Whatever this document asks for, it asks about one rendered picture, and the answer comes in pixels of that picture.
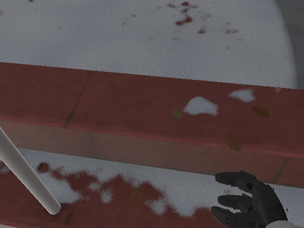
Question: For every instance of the right robot hand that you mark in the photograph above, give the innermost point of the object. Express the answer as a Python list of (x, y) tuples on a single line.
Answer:
[(263, 208)]

